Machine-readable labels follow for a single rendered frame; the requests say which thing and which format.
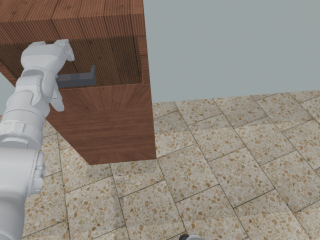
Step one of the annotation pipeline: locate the cabinet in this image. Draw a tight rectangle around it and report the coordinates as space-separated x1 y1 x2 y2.
0 0 157 165

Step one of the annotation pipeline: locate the robot left forearm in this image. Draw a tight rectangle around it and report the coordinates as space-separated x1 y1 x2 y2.
0 66 56 152

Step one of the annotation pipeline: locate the left robot upper arm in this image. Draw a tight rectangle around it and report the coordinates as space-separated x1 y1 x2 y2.
0 146 46 240

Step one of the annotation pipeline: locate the drawer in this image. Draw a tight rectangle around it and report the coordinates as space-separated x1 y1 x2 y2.
0 35 143 90

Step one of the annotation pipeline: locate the handle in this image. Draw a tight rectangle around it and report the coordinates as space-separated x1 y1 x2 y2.
55 65 97 88

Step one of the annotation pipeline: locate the robot left hand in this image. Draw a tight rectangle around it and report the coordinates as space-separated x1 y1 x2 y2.
20 39 75 112

